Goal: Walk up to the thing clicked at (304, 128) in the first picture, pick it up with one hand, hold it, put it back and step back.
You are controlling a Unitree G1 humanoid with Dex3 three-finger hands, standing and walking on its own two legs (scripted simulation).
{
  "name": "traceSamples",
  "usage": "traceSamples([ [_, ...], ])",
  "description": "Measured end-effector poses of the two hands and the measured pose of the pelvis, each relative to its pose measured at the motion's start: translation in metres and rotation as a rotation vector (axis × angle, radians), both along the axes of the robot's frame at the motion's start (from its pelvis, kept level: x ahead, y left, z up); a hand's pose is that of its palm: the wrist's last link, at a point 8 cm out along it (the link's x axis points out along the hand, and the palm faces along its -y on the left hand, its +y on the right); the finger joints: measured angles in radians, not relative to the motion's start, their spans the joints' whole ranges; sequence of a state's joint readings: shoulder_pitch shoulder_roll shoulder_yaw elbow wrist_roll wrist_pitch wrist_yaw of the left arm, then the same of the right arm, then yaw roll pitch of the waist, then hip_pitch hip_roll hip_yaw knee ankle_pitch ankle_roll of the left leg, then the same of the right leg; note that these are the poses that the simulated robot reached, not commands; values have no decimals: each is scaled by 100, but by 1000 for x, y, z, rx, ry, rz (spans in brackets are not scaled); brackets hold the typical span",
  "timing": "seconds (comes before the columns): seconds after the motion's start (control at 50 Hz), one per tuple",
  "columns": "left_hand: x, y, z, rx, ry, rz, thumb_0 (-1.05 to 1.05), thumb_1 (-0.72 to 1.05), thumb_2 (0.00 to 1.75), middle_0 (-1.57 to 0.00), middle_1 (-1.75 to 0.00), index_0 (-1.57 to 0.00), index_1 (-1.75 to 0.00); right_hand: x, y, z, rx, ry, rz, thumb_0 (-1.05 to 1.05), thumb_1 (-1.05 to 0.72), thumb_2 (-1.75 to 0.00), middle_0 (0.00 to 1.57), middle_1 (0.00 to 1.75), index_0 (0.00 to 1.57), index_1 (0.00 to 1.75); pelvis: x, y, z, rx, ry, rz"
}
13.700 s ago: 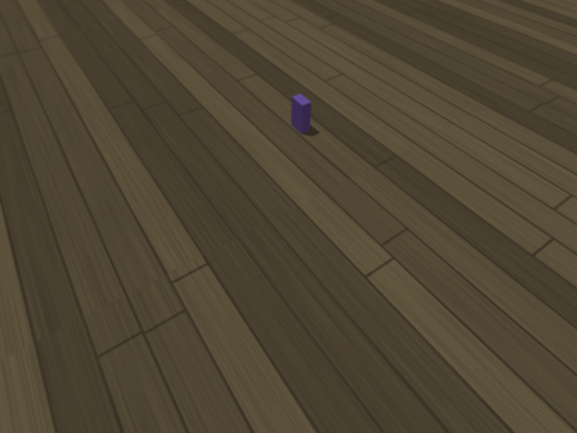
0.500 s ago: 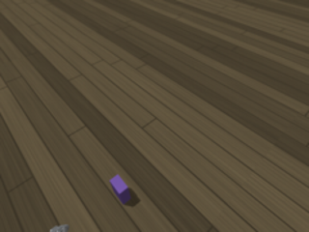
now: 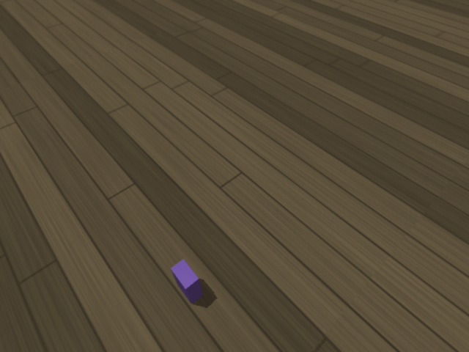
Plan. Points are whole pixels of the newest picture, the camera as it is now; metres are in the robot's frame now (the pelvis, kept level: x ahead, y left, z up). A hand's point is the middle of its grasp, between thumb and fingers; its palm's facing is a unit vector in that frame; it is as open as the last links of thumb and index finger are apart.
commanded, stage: stand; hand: left
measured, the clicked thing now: (187, 282) +0.48 +0.20 -0.69
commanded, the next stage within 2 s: go down in 1.30 s
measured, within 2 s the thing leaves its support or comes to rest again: neither
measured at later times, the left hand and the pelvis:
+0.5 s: hand out of the picture +0.08 +0.25 -0.16, palm faces +0.00 -0.94 -0.33, open 7.4 cm; pelvis +0.00 +0.00 +0.00, yaw +0 degrees
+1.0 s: hand out of the picture +0.07 +0.26 -0.16, palm faces -0.01 -0.94 -0.34, open 7.4 cm; pelvis +0.00 +0.00 +0.00, yaw +0 degrees
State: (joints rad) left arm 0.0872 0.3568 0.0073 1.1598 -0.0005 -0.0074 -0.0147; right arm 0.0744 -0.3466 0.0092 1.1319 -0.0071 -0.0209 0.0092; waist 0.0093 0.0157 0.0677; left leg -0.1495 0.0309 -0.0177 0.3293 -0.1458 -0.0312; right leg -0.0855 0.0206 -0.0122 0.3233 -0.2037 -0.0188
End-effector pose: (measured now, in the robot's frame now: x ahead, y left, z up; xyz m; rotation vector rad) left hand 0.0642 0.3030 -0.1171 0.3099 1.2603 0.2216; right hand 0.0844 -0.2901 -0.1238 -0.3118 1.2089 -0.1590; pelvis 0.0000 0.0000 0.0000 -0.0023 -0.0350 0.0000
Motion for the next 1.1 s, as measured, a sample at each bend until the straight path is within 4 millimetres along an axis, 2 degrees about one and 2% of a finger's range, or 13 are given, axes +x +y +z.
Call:
traceSamples([
  [0.22,3,-5,-1,-10,-14,1,0,91,90,-20,-30,-20,-30,9,1,3,1,-24,2,0,-90,-90,20,30,20,30,2,0,1,0,1,-2],
  [0.5,7,-5,-1,-15,-28,-9,0,91,90,-20,-30,-20,-30,-7,-3,4,-14,2,-18,0,-90,-90,20,30,20,30,0,1,1,1,-3,-3],
  [0.82,-1,-2,-2,-13,-1,-5,0,91,90,-20,-30,-20,-30,-20,-1,1,-7,39,-26,0,-90,-90,20,30,20,30,1,3,1,1,3,-3],
  [1.1,5,0,-3,-15,-5,-8,0,91,90,-20,-30,-20,-30,-9,2,3,-13,27,-19,0,-90,-90,20,30,20,30,7,6,1,0,7,-3],
])
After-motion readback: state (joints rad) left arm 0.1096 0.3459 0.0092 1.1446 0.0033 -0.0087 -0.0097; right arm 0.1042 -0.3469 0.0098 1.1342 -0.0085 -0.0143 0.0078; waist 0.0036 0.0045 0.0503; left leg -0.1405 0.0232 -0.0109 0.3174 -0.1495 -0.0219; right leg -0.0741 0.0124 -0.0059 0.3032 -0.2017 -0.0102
